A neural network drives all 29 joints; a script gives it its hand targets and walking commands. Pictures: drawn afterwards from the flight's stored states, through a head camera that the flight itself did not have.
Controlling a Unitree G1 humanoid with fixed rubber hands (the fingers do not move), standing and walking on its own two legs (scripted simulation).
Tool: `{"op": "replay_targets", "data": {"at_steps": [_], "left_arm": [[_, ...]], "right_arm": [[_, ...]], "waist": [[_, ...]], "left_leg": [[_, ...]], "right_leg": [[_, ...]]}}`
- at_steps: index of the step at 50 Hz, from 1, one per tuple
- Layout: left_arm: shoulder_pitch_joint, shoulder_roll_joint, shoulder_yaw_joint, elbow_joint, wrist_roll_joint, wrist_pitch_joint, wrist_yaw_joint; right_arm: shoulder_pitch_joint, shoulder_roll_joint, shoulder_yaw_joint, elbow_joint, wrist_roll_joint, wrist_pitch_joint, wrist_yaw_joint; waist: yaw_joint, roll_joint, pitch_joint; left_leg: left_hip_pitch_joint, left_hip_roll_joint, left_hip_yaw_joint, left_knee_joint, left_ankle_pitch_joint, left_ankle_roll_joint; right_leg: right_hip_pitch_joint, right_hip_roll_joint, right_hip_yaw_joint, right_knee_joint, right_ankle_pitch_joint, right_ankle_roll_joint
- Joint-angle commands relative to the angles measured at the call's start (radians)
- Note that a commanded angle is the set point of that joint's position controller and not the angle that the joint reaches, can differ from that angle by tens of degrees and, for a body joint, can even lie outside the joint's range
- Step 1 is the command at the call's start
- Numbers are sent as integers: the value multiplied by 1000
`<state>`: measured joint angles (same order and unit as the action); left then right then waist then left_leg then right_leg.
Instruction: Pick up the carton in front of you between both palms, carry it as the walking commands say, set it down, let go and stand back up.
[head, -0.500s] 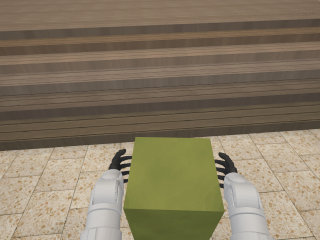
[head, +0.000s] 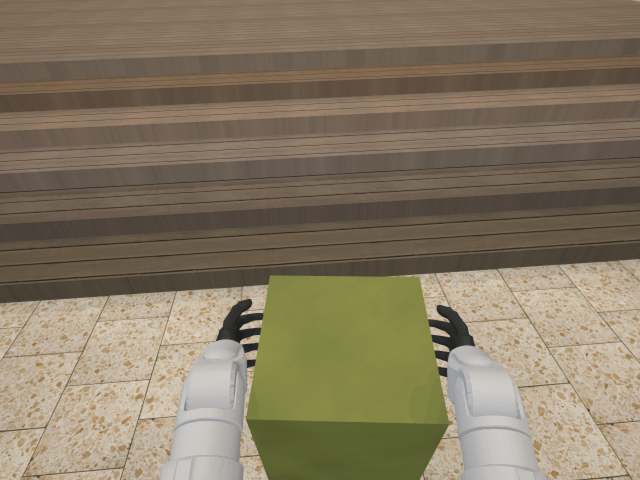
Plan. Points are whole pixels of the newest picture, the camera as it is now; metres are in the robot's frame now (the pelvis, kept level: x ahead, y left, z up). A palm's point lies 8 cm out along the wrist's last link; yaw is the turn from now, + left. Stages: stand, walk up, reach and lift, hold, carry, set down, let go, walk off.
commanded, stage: hold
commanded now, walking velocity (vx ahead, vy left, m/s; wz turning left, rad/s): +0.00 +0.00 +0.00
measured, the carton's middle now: (343, 385) +0.29 +0.00 -0.03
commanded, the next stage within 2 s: carry in 0.42 s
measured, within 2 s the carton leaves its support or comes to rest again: neither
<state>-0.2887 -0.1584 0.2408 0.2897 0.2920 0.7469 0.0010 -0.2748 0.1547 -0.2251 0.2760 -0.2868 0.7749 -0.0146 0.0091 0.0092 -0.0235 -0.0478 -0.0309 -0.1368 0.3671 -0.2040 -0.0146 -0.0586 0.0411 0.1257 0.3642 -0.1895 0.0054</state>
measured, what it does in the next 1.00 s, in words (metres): walks ahead: left foot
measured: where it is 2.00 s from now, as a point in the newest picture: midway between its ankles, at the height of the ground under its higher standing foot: (335, 387)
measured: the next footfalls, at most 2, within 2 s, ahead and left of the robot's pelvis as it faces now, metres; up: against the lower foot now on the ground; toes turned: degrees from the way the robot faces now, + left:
left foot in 1.00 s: +0.27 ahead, +0.11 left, +0.00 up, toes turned +11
right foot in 1.42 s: +0.62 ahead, -0.09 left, +0.00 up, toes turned -12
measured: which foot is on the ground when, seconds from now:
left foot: down 0.00-0.80, up 0.82-0.98, down 1.00-1.00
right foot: down 0.00-1.00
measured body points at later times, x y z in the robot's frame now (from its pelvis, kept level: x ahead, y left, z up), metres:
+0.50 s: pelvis +0.00 +0.00 +0.00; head -0.05 +0.00 +0.44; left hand +0.30 +0.15 +0.05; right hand +0.30 -0.15 +0.04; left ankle +0.01 +0.14 -0.74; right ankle +0.01 -0.13 -0.74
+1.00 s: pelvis +0.18 +0.02 -0.01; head +0.17 +0.03 +0.44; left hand +0.42 +0.19 +0.07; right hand +0.44 -0.12 +0.07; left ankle +0.22 +0.11 -0.74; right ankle +0.06 -0.11 -0.75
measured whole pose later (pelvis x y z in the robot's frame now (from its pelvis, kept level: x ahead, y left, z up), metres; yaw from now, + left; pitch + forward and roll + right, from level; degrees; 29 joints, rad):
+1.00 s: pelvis +0.18 +0.02 -0.01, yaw +2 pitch +5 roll +1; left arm 0.03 -0.13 0.04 -0.52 0.04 1.15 0.14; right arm 0.02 0.13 -0.05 -0.50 -0.02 1.17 -0.14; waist 0.03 -0.04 -0.14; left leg -0.40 0.01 0.20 0.53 -0.30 0.01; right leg -0.10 -0.10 -0.13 0.45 -0.42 0.04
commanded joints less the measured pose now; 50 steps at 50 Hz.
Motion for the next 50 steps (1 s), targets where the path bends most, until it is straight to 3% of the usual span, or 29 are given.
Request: {"op": "replay_targets", "data": {"at_steps": [1, 9, 12, 14, 20, 21, 22, 23, 24, 26, 27, 29, 30, 31, 32, 33, 34, 35, 37, 39, 40, 41, 42, 43, 44, 45, 48, 49, 50], "left_arm": [[-508, -969, -544, -23, -289, -25, -265], [-495, -968, -541, -17, -288, -22, -263], [-506, -968, -545, -22, -290, -22, -265], [-509, -968, -535, -19, -283, -22, -266], [-520, -965, -539, -18, -286, -21, -265], [-511, -974, -539, -16, -289, -17, -259], [-515, -957, -528, -30, -293, -22, -257], [-522, -960, -558, -65, -307, -22, -253], [-542, -969, -585, -109, -318, -23, -246], [-539, -979, -653, -202, -364, -11, -229], [-528, -975, -681, -237, -380, 3, -219], [-487, -957, -730, -319, -401, 41, -200], [-462, -948, -741, -347, -407, 64, -191], [-455, -937, -759, -389, -415, 86, -179], [-445, -935, -780, -431, -428, 109, -169], [-461, -943, -809, -491, -452, 130, -162], [-458, -925, -825, -533, -464, 156, -155], [-484, -917, -848, -573, -485, 179, -146], [-379, -892, -853, -610, -508, 224, -118], [-279, -862, -836, -655, -509, 270, -83], [-240, -856, -816, -684, -497, 289, -60], [-168, -833, -782, -681, -469, 310, -35], [-106, -815, -755, -698, -450, 329, -11], [-98, -806, -739, -748, -444, 345, 10], [-107, -809, -735, -802, -441, 358, 29], [-102, -818, -744, -842, -448, 369, 48], [-88, -782, -751, -929, -469, 389, 83], [-75, -754, -756, -939, -477, 391, 93], [-67, -722, -761, -952, -486, 393, 104]], "right_arm": [[-570, 950, 550, -80, 294, -59, 263], [-575, 952, 550, -79, 299, -56, 265], [-557, 949, 534, -64, 289, -57, 268], [-575, 950, 538, -65, 293, -57, 268], [-572, 951, 531, -61, 287, -57, 266], [-581, 936, 542, -69, 290, -53, 261], [-559, 930, 533, -53, 288, -51, 259], [-571, 938, 559, -99, 307, -54, 256], [-597, 950, 594, -144, 325, -54, 252], [-616, 967, 678, -245, 377, -39, 237], [-611, 967, 714, -282, 396, -24, 229], [-593, 962, 775, -365, 432, 15, 215], [-575, 951, 790, -397, 437, 36, 207], [-561, 944, 800, -420, 447, 56, 199], [-538, 937, 810, -446, 453, 76, 188], [-494, 924, 812, -472, 455, 97, 175], [-459, 916, 806, -491, 451, 120, 158], [-437, 911, 800, -528, 444, 142, 137], [-364, 872, 792, -623, 437, 188, 92], [-286, 841, 791, -685, 446, 239, 59], [-274, 828, 798, -723, 456, 266, 48], [-284, 815, 807, -769, 470, 294, 37], [-272, 796, 810, -794, 486, 317, 28], [-260, 793, 822, -822, 503, 329, 17], [-236, 796, 817, -840, 514, 339, 6], [-194, 806, 812, -858, 523, 347, -6], [-109, 775, 756, -903, 495, 356, -57], [-92, 758, 736, -907, 486, 355, -76], [-81, 725, 710, -922, 473, 354, -96]], "waist": [[-3, -9, -236], [7, -3, -235], [-8, -4, -226], [7, 3, -226], [-3, -5, -227], [-2, 28, -184], [-1, 7, -188], [-1, 1, -176], [-2, -7, -177], [4, -37, -223], [7, -82, -264], [2, -151, -293], [0, -158, -282], [0, -113, -276], [-3, -10, -272], [-17, 159, -274], [-25, 259, -241], [-28, 240, -201], [-26, 141, -259], [-11, 96, -336], [6, -13, -333], [13, -244, -315], [21, -321, -299], [27, -243, -266], [28, -161, -254], [27, -117, -255], [10, -165, -265], [1, -137, -278], [-7, -95, -329]], "left_leg": [[18, -66, 71, -51, 183, -5], [35, -63, 69, -52, 188, -3], [27, -60, 69, -52, 179, -6], [27, -62, 72, -50, 175, -5], [29, -60, 73, -50, 174, -7], [-113, 109, 43, 13, -46, 20], [-173, 110, -13, -25, -287, 27], [-221, 97, -7, -31, -444, 29], [-240, 92, 10, -15, -492, 28], [-238, 78, 75, 75, -327, 24], [-234, 59, 122, 149, -254, 20], [-259, 27, 191, 172, -236, 14], [-235, 30, 202, 121, -240, 14], [-169, 52, 189, 66, -234, 17], [-100, 123, 98, -2, -291, 34], [-6, 242, -85, -81, -334, 85], [91, 330, -219, -106, -244, 147], [111, 353, -236, -94, -101, 193], [106, 313, -108, -23, 88, 178], [-71, 218, 95, 93, 44, 102], [-235, 157, 205, 255, 108, 55], [-532, 94, 288, 465, 44, 8], [-733, 54, 294, 520, -301, -1], [-810, 64, 248, 502, -413, 10], [-819, 82, 233, 455, -405, 20], [-770, 89, 243, 364, -339, 27], [-402, 29, 339, 136, -67, 30], [-189, -2, 394, 59, 27, 29], [53, 17, 389, 64, 20, 37]], "right_leg": [[68, 58, -59, -47, 165, 8], [55, 56, -63, -47, 159, 9], [54, 56, -60, -48, 150, 3], [47, 53, -60, -49, 145, 4], [49, 55, -60, -48, 146, 4], [-95, -128, -24, 25, -63, -5], [-121, -121, 10, -12, -295, -9], [-158, -113, 18, -31, -458, -16], [-182, -114, 13, -27, -515, -22], [-163, -146, 13, -25, -406, -37], [-141, -178, 44, -50, -389, -53], [-127, -226, 85, -78, -441, -81], [-162, -220, 59, -68, -451, -81], [-217, -204, 13, -16, -439, -70], [-293, -158, -65, 86, -389, -47], [-418, -103, -175, 283, -304, -14], [-563, -77, -231, 349, -294, 3], [-611, -81, -238, 292, -329, 1], [-478, -63, -267, 147, -242, -2], [-135, -60, -307, 22, -87, -2], [44, -135, -181, -32, -106, -42], [245, -300, 57, -13, 107, -118], [361, -412, 192, -19, 373, -193], [388, -442, 205, -35, 413, -231], [388, -446, 181, -38, 375, -227], [357, -428, 124, -44, 327, -197], [80, -319, -134, -34, 149, -94], [-54, -273, -220, 38, 124, -62], [-200, -247, -275, 143, 98, -35]]}}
